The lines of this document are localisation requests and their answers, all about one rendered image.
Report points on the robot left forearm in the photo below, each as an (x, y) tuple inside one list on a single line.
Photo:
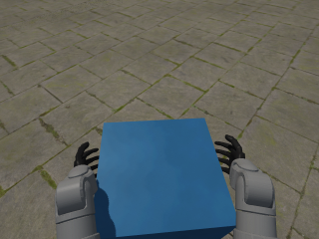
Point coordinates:
[(75, 205)]

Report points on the robot left hand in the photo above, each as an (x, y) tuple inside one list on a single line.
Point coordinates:
[(81, 155)]

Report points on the robot right hand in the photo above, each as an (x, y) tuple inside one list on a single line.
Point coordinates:
[(235, 152)]

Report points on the robot right forearm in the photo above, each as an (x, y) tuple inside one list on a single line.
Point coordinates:
[(254, 201)]

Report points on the carton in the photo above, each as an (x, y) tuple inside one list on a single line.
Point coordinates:
[(161, 179)]

